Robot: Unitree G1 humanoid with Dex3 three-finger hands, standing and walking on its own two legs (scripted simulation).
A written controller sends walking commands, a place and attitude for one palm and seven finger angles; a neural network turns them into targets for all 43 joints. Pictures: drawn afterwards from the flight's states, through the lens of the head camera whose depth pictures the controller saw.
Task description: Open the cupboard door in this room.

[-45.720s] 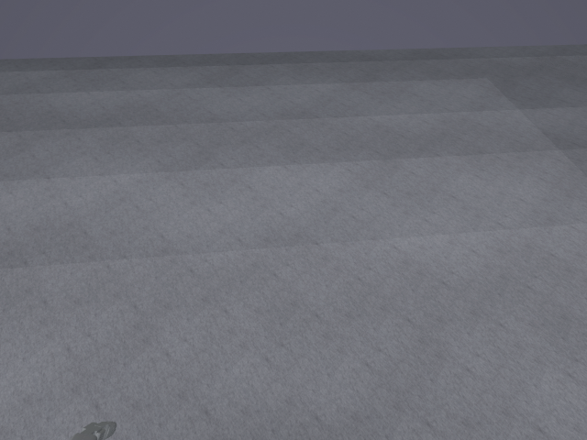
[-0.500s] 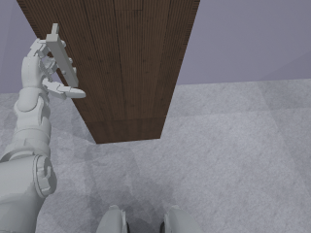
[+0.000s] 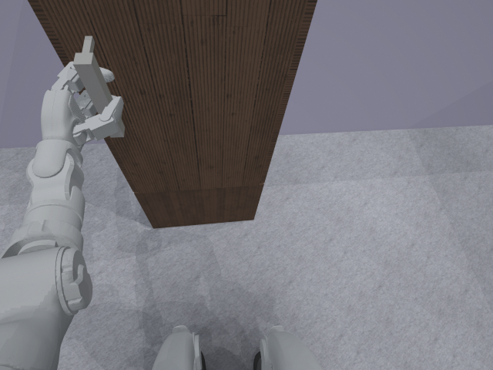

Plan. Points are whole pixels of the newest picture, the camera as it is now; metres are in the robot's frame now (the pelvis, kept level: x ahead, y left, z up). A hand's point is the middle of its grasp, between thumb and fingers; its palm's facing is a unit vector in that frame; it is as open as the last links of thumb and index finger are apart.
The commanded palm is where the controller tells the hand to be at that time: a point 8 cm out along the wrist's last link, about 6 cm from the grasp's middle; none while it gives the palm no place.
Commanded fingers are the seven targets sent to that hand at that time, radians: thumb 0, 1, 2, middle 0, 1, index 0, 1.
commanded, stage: close the thumb around the handle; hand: left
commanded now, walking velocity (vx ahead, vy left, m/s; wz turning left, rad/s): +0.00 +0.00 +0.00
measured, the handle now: (104, 91) +0.55 +0.20 +0.08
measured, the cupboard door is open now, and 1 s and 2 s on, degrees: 0 37 44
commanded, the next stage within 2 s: pull the door open along its arc in 0.12 s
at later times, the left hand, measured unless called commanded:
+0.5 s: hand (117, 130) +0.47 +0.17 +0.08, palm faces +0.06 -1.00 +0.00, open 6.2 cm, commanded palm +0.42 +0.21 +0.07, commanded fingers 0.00 0.90 0.90 -0.40 -1.35 -0.40 -1.35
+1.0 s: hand (186, 214) +0.33 +0.07 +0.08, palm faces +0.39 -0.92 +0.02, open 6.6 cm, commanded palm +0.24 +0.11 +0.07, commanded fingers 0.00 0.90 0.90 -0.40 -1.35 -0.40 -1.35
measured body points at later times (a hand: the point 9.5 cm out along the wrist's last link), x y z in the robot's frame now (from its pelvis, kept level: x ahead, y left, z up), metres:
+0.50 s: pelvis +0.00 -0.01 +0.01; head +0.10 +0.00 +0.45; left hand +0.46 +0.22 +0.08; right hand +0.02 -0.27 -0.11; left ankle +0.03 +0.10 -0.66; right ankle +0.00 -0.12 -0.66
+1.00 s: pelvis +0.03 -0.02 +0.02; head +0.06 -0.03 +0.47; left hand +0.30 +0.11 +0.09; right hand +0.22 -0.22 -0.07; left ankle +0.03 +0.10 -0.66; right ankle +0.00 -0.12 -0.66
